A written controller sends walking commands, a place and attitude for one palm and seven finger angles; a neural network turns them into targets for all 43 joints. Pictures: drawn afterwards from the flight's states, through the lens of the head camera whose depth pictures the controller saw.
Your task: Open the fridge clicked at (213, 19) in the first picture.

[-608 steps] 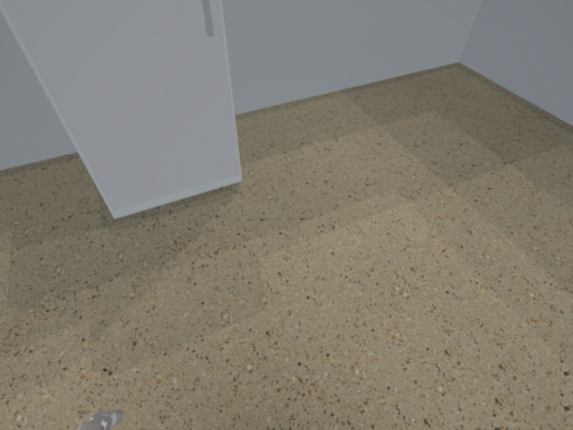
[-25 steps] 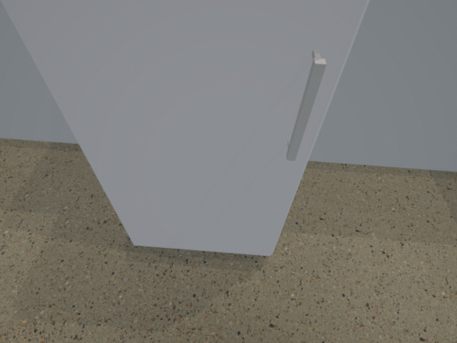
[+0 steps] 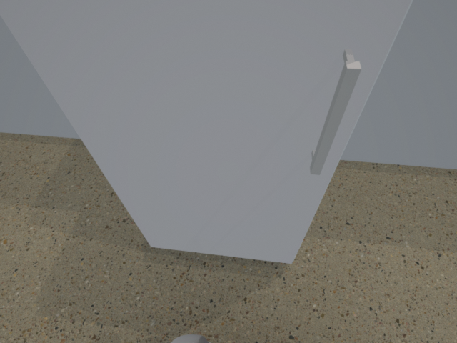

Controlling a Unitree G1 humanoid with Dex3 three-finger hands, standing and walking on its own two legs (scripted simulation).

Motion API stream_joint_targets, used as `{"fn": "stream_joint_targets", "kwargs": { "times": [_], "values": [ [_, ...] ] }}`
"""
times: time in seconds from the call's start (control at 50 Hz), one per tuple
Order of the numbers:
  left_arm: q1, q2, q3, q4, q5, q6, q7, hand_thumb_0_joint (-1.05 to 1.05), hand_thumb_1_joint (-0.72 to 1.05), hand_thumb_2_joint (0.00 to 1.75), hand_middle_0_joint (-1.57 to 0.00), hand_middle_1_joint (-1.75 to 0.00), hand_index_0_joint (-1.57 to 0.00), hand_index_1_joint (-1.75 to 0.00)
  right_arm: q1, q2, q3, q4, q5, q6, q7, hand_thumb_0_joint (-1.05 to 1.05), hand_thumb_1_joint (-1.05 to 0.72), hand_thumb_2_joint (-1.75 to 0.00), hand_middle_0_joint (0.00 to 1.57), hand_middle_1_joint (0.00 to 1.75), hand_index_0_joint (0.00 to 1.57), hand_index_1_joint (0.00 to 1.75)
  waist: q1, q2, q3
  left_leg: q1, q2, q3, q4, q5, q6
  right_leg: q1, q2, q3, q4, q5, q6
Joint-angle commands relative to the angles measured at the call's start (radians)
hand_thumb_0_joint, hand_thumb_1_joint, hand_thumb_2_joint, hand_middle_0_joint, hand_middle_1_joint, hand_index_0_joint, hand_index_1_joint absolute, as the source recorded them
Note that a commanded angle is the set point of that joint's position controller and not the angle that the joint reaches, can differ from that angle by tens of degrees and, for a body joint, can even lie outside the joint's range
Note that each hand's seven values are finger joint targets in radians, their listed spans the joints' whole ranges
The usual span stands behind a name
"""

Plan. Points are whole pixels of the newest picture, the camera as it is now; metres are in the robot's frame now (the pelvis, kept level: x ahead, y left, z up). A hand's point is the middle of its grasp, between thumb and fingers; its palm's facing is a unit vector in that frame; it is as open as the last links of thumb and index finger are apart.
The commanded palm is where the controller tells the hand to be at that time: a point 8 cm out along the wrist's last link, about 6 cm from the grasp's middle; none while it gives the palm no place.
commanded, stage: come to a stop and stand still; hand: right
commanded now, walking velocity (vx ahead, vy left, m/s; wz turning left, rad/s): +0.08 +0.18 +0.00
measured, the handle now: (329, 121) +0.47 -0.13 +0.13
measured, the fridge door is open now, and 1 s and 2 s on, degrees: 0 0 0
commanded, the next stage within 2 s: none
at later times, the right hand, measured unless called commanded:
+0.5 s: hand out of the picture +0.15 -0.12 -0.18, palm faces +0.09 +0.97 -0.22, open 7.4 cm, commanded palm none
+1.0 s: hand out of the picture +0.01 -0.15 -0.17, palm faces +0.09 +0.97 -0.23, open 7.4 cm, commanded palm none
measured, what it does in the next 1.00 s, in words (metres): steps on the spot: left foot, then right foot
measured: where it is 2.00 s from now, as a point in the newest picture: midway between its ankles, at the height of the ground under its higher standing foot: outside the picture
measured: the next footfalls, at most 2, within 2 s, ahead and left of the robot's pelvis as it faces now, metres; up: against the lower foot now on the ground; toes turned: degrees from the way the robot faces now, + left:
left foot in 0.22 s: +0.17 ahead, +0.21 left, +0.00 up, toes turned +6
right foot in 0.60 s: +0.09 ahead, -0.06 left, +0.00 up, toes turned -8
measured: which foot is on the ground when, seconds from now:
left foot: up 0.00-0.20, down 0.22-0.60, up 0.62-0.98, down 1.00-1.00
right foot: down 0.00-0.22, up 0.24-0.58, down 0.60-1.00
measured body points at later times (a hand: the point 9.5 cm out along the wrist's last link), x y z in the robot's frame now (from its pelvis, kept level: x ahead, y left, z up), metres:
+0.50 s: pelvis +0.06 +0.07 -0.01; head +0.13 +0.07 +0.43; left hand +0.18 +0.33 -0.15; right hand +0.15 -0.17 -0.16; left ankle +0.14 +0.21 -0.73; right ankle +0.05 -0.05 -0.68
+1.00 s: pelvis +0.02 +0.03 +0.00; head +0.05 +0.04 +0.45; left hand +0.08 +0.26 -0.15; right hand +0.01 -0.20 -0.15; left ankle -0.04 +0.15 -0.73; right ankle +0.05 -0.05 -0.73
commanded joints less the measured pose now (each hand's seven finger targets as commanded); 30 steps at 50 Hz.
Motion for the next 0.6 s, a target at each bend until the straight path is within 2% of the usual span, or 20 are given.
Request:
{"fn": "stream_joint_targets", "kwargs": {
  "times": [0.0, 0.04, 0.08, 0.12, 0.14, 0.16, 0.18, 0.2, 0.22, 0.24, 0.26, 0.28, 0.32, 0.36, 0.46, 0.5, 0.52, 0.54, 0.56, 0.58],
  "values": [
    [0.125, 0.191, 0.043, 0.014, -0.003, 0.000, 0.015, 0.00, 0.90, 0.90, -0.20, -0.30, -0.20, -0.30, -0.122, -0.028, -0.017, -0.138, 0.002, -0.027, 0.017, 0.00, -0.90, -0.90, 0.20, 0.30, 0.20, 0.30, -0.004, -0.150, 0.097, -0.291, 0.105, -0.054, 0.078, 0.089, -0.017, 0.059, -0.298, 0.199, -0.193, 0.735, -0.144],
    [0.120, 0.190, 0.046, 0.005, -0.001, 0.000, 0.012, 0.00, 0.90, 0.90, -0.20, -0.30, -0.20, -0.30, -0.169, -0.020, -0.019, -0.164, 0.004, -0.022, 0.027, 0.00, -0.90, -0.90, 0.20, 0.30, 0.20, 0.30, -0.001, -0.184, 0.105, -0.269, 0.104, -0.021, -0.013, 0.141, -0.019, 0.024, -0.256, 0.127, -0.189, 0.747, -0.116],
    [0.088, 0.190, 0.044, -0.011, -0.005, 0.006, 0.005, 0.00, 0.90, 0.90, -0.20, -0.30, -0.20, -0.30, -0.170, -0.013, -0.013, -0.173, 0.010, -0.028, 0.024, 0.00, -0.90, -0.90, 0.20, 0.30, 0.20, 0.30, -0.020, -0.244, 0.081, -0.100, 0.077, 0.036, -0.202, 0.176, -0.020, -0.056, -0.196, 0.037, -0.137, 0.837, -0.087],
    [0.059, 0.218, 0.052, -0.022, -0.022, 0.012, -0.002, 0.00, 0.90, 0.90, -0.20, -0.30, -0.20, -0.30, -0.039, -0.041, -0.017, -0.142, 0.011, -0.043, 0.007, 0.00, -0.90, -0.90, 0.20, 0.30, 0.20, 0.30, -0.090, -0.226, -0.007, 0.133, 0.023, 0.073, -0.380, 0.330, -0.020, -0.081, -0.166, 0.014, -0.018, 0.979, -0.053],
    [0.053, 0.238, 0.062, -0.032, -0.033, 0.013, -0.009, 0.00, 0.90, 0.90, -0.20, -0.30, -0.20, -0.30, 0.055, -0.080, -0.025, -0.114, 0.009, -0.053, -0.001, 0.00, -0.90, -0.90, 0.20, 0.30, 0.20, 0.30, -0.132, -0.180, -0.078, 0.256, 0.030, 0.061, -0.493, 0.468, -0.027, -0.080, -0.139, 0.001, 0.065, 0.927, -0.022],
    [0.063, 0.236, 0.068, -0.043, -0.040, 0.012, -0.020, 0.00, 0.90, 0.90, -0.20, -0.30, -0.20, -0.30, 0.140, -0.179, -0.045, -0.093, 0.003, -0.070, -0.010, 0.00, -0.90, -0.90, 0.20, 0.30, 0.20, 0.30, -0.167, -0.068, -0.154, 0.425, 0.115, -0.021, -0.543, 0.619, -0.012, -0.156, -0.110, 0.003, 0.197, 0.702, 0.007],
    [0.124, 0.170, 0.064, -0.056, -0.051, 0.009, -0.028, 0.00, 0.90, 0.90, -0.20, -0.30, -0.20, -0.30, 0.159, -0.309, -0.073, -0.094, -0.009, -0.075, -0.025, 0.00, -0.90, -0.90, 0.20, 0.30, 0.20, 0.30, -0.160, 0.223, -0.264, 0.562, 0.363, -0.236, -0.527, 1.064, 0.070, -0.285, -0.003, -0.028, 0.438, 0.076, 0.025],
    [0.128, 0.166, 0.066, -0.077, -0.060, 0.022, -0.019, 0.00, 0.90, 0.90, -0.20, -0.30, -0.20, -0.30, 0.145, -0.349, -0.073, -0.109, 0.001, -0.078, -0.026, 0.00, -0.90, -0.90, 0.20, 0.30, 0.20, 0.30, -0.133, 0.280, -0.337, 0.492, 0.501, -0.374, -0.529, 1.437, 0.157, -0.254, 0.038, 0.044, 0.634, -0.242, 0.010],
    [0.119, 0.125, 0.065, -0.083, -0.055, 0.037, -0.015, 0.00, 0.90, 0.90, -0.20, -0.30, -0.20, -0.30, 0.084, -0.279, -0.054, -0.132, -0.001, -0.066, -0.036, 0.00, -0.90, -0.90, 0.20, 0.30, 0.20, 0.30, -0.112, 0.137, -0.249, 0.390, 0.503, -0.312, -0.550, 1.426, 0.186, -0.257, 0.016, 0.079, 0.663, -0.219, 0.004],
    [0.071, 0.078, 0.062, -0.082, -0.051, 0.052, -0.017, 0.00, 0.90, 0.90, -0.20, -0.30, -0.20, -0.30, 0.031, -0.249, -0.049, -0.137, -0.005, -0.058, -0.041, 0.00, -0.90, -0.90, 0.20, 0.30, 0.20, 0.30, -0.111, 0.167, -0.140, 0.281, 0.489, -0.299, -0.564, 1.337, 0.185, -0.309, 0.005, 0.047, 0.725, -0.200, 0.010],
    [0.035, 0.088, 0.060, -0.088, -0.046, 0.065, -0.017, 0.00, 0.90, 0.90, -0.20, -0.30, -0.20, -0.30, -0.031, -0.247, -0.047, -0.152, -0.005, -0.048, -0.043, 0.00, -0.90, -0.90, 0.20, 0.30, 0.20, 0.30, -0.097, 0.226, -0.094, 0.195, 0.478, -0.328, -0.578, 1.212, 0.191, -0.346, -0.006, 0.057, 0.789, -0.179, 0.016],
    [0.001, 0.108, 0.066, -0.097, -0.040, 0.079, -0.019, 0.00, 0.90, 0.90, -0.20, -0.30, -0.20, -0.30, -0.075, -0.225, -0.042, -0.169, -0.003, -0.039, -0.046, 0.00, -0.90, -0.90, 0.20, 0.30, 0.20, 0.30, -0.090, 0.214, -0.050, 0.108, 0.452, -0.277, -0.597, 1.119, 0.177, -0.351, -0.017, 0.069, 0.802, -0.144, 0.022],
    [-0.013, 0.124, 0.074, -0.116, -0.031, 0.098, -0.030, 0.00, 0.90, 0.90, -0.20, -0.30, -0.20, -0.30, -0.122, -0.226, -0.050, -0.192, -0.006, -0.027, -0.052, 0.00, -0.90, -0.90, 0.20, 0.30, 0.20, 0.30, -0.063, 0.120, -0.077, 0.062, 0.423, -0.184, -0.605, 1.002, 0.152, -0.338, -0.012, 0.052, 0.746, -0.090, 0.036],
    [-0.042, 0.126, 0.073, -0.142, -0.021, 0.109, -0.043, 0.00, 0.90, 0.90, -0.20, -0.30, -0.20, -0.30, -0.132, -0.240, -0.058, -0.213, -0.008, -0.025, -0.052, 0.00, -0.90, -0.90, 0.20, 0.30, 0.20, 0.30, -0.057, 0.144, -0.112, 0.052, 0.403, -0.151, -0.594, 0.929, 0.138, -0.346, -0.005, 0.026, 0.682, -0.035, 0.050],
    [-0.121, 0.134, 0.074, -0.201, -0.021, 0.098, -0.056, 0.00, 0.90, 0.90, -0.20, -0.30, -0.20, -0.30, -0.148, -0.243, -0.066, -0.248, -0.021, -0.020, -0.045, 0.00, -0.90, -0.90, 0.20, 0.30, 0.20, 0.30, -0.060, 0.203, -0.140, 0.046, 0.394, -0.169, -0.606, 0.763, 0.142, -0.316, 0.006, 0.000, 0.491, -0.023, 0.055],
    [-0.111, 0.143, 0.076, -0.209, -0.025, 0.083, -0.055, 0.00, 0.90, 0.90, -0.20, -0.30, -0.20, -0.30, -0.158, -0.244, -0.066, -0.262, -0.022, -0.014, -0.039, 0.00, -0.90, -0.90, 0.20, 0.30, 0.20, 0.30, -0.044, 0.208, -0.156, 0.030, 0.377, -0.173, -0.590, 0.655, 0.122, -0.245, 0.011, -0.022, 0.347, 0.009, 0.050],
    [-0.083, 0.145, 0.077, -0.203, -0.027, 0.076, -0.056, 0.00, 0.90, 0.90, -0.20, -0.30, -0.20, -0.30, -0.170, -0.243, -0.065, -0.269, -0.023, -0.011, -0.036, 0.00, -0.90, -0.90, 0.20, 0.30, 0.20, 0.30, -0.023, 0.206, -0.158, -0.001, 0.356, -0.156, -0.563, 0.584, 0.098, -0.179, 0.021, -0.052, 0.241, 0.069, 0.051],
    [-0.050, 0.157, 0.076, -0.190, -0.028, 0.067, -0.055, 0.00, 0.90, 0.90, -0.20, -0.30, -0.20, -0.30, -0.173, -0.234, -0.063, -0.267, -0.015, -0.003, -0.033, 0.00, -0.90, -0.90, 0.20, 0.30, 0.20, 0.30, -0.004, 0.167, -0.168, -0.036, 0.329, -0.141, -0.517, 0.520, 0.066, -0.078, 0.024, -0.065, 0.083, 0.159, 0.048],
    [-0.031, 0.201, 0.083, -0.187, -0.028, 0.058, -0.053, 0.00, 0.90, 0.90, -0.20, -0.30, -0.20, -0.30, -0.152, -0.196, -0.051, -0.271, -0.008, 0.007, -0.029, 0.00, -0.90, -0.90, 0.20, 0.30, 0.20, 0.30, 0.008, 0.009, -0.175, -0.088, 0.256, -0.081, -0.402, 0.376, 0.020, 0.006, -0.029, -0.020, -0.049, 0.214, 0.039],
    [-0.072, 0.292, 0.100, -0.216, -0.016, 0.053, -0.051, 0.00, 0.90, 0.90, -0.20, -0.30, -0.20, -0.30, -0.126, -0.124, -0.040, -0.286, 0.001, 0.015, -0.025, 0.00, -0.90, -0.90, 0.20, 0.30, 0.20, 0.30, 0.001, -0.342, -0.116, -0.242, 0.091, 0.017, -0.184, -0.006, -0.062, -0.047, -0.266, 0.289, -0.189, 0.362, -0.044]
  ]
}}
